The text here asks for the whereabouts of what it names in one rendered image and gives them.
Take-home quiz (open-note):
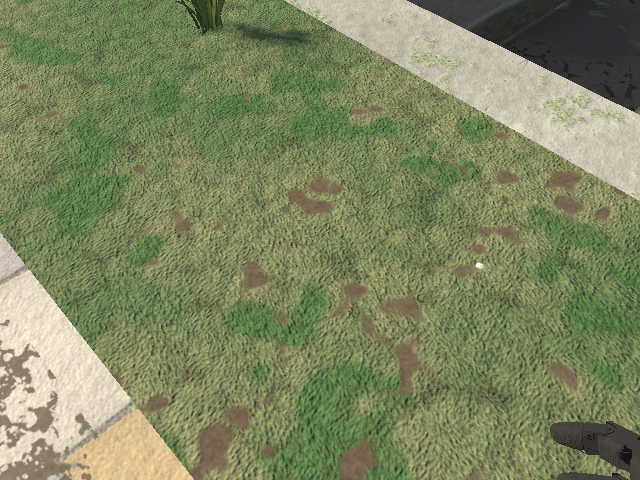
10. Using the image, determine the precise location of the right robot hand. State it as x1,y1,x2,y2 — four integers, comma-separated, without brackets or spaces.
550,421,640,480

